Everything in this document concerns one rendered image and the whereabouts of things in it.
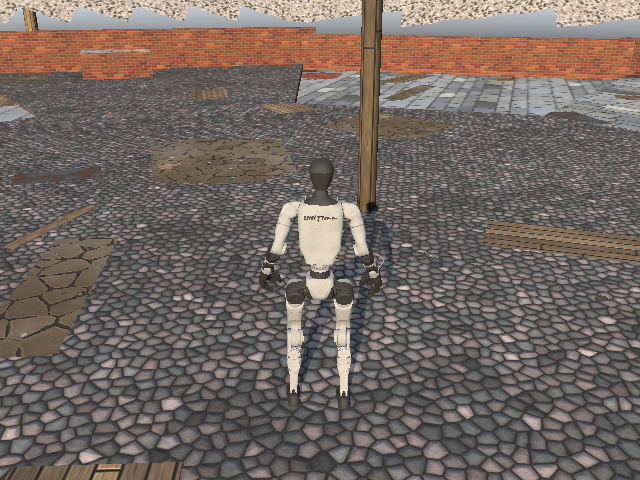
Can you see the robot right hand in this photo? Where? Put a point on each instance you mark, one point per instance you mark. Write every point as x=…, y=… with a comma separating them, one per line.
x=377, y=283

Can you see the left robot forearm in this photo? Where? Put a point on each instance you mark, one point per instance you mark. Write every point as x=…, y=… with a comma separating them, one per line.
x=270, y=261

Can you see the left robot upper arm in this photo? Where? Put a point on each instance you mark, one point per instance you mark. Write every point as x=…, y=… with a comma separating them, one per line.
x=289, y=210

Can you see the robot left hand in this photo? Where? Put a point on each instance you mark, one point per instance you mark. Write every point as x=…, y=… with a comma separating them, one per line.
x=271, y=277

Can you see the right robot forearm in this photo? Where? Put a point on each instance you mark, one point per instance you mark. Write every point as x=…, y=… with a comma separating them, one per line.
x=369, y=263

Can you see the right robot foot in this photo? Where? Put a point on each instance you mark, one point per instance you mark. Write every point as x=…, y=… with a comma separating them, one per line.
x=343, y=402

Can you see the right robot upper arm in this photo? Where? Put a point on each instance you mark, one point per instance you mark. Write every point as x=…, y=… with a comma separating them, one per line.
x=351, y=211

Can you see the right robot shin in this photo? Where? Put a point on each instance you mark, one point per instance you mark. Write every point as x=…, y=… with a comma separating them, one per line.
x=343, y=364

